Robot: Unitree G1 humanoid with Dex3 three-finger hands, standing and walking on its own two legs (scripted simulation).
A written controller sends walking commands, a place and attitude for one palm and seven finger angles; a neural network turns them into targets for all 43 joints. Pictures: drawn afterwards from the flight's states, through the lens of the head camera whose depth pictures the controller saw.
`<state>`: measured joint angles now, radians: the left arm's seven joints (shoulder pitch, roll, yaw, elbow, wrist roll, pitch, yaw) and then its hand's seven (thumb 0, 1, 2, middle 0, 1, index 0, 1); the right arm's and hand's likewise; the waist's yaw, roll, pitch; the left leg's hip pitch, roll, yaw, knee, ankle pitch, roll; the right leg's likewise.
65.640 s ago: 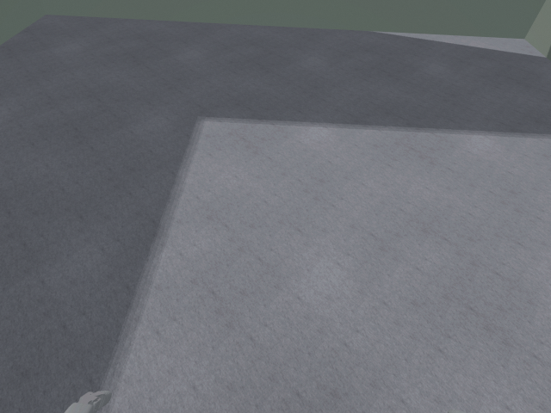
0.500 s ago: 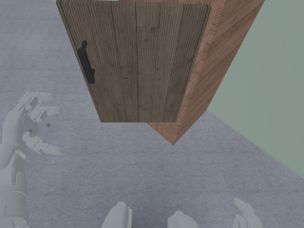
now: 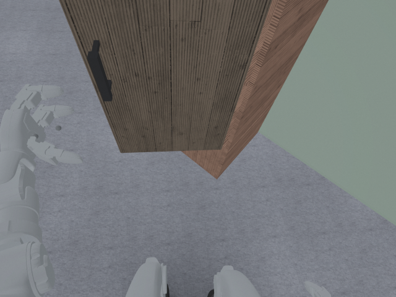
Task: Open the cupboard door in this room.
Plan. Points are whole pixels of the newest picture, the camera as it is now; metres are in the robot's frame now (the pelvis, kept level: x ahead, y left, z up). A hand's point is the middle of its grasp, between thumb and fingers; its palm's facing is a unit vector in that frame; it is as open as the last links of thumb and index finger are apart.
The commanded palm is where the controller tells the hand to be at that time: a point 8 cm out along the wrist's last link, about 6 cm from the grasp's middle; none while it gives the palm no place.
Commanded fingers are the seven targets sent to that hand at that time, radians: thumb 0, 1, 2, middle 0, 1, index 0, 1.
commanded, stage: move the hooked fingers beside the handle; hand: left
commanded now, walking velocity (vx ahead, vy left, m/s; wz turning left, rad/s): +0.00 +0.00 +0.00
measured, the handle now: (102, 72) +0.58 +0.22 +0.05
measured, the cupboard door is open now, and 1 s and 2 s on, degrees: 45 45 45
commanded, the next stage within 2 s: slide the fingers in behind the handle in 1.50 s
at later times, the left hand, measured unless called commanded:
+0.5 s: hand (71, 101) +0.48 +0.27 +0.06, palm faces +0.08 -1.00 -0.01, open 14.0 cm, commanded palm +0.47 +0.31 +0.05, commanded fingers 0.00 -0.50 0.30 -0.30 -1.20 -0.30 -1.20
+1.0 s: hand (69, 93) +0.51 +0.28 +0.05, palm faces +0.10 -0.99 -0.02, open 14.0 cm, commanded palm +0.50 +0.31 +0.05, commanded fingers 0.00 -0.50 0.30 -0.30 -1.20 -0.30 -1.20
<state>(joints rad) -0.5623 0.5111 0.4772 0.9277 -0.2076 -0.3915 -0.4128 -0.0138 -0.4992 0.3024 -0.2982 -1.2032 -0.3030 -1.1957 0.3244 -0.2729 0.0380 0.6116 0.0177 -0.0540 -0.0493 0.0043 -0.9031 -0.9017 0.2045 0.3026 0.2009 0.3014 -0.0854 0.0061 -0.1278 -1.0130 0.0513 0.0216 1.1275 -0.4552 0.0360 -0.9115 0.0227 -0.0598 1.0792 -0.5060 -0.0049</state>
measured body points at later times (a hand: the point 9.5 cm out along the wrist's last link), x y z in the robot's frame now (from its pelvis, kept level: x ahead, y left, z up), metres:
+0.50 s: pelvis -0.01 +0.00 -0.01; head +0.13 +0.03 +0.41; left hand +0.47 +0.32 +0.06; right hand +0.02 -0.28 -0.11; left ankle +0.04 +0.10 -0.65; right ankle +0.01 -0.12 -0.65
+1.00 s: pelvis +0.00 +0.00 -0.02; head +0.17 +0.03 +0.40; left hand +0.50 +0.33 +0.05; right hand +0.00 -0.27 -0.12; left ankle +0.04 +0.10 -0.65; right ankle +0.01 -0.12 -0.65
